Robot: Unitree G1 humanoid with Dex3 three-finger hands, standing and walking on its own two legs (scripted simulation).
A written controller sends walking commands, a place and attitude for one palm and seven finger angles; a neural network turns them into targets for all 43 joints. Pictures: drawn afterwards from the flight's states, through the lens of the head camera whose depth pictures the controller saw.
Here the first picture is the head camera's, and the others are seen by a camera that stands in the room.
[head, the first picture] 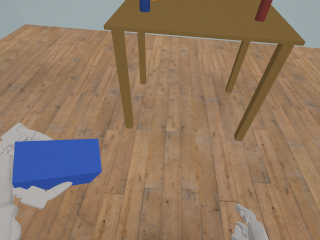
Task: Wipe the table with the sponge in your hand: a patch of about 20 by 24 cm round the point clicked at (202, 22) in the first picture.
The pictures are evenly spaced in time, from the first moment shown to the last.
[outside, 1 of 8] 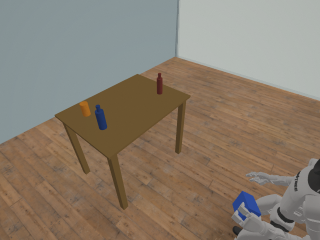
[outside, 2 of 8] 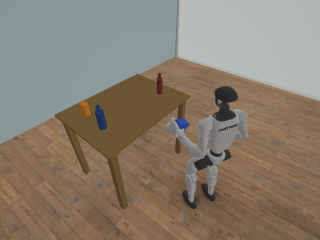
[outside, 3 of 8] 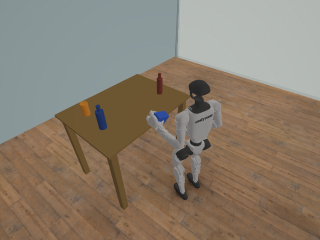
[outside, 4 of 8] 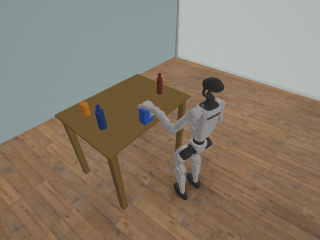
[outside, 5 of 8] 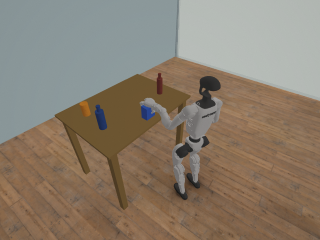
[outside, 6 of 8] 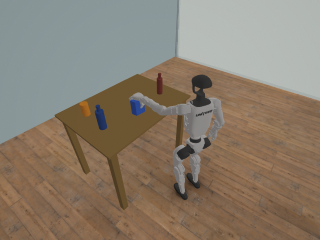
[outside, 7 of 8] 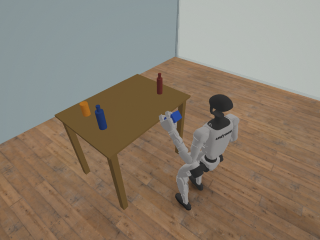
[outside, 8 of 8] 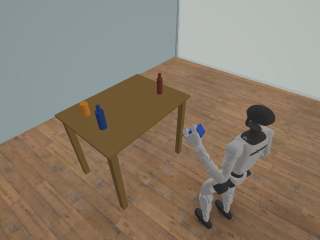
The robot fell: no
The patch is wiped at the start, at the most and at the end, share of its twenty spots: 0.00 1.00 1.00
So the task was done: yes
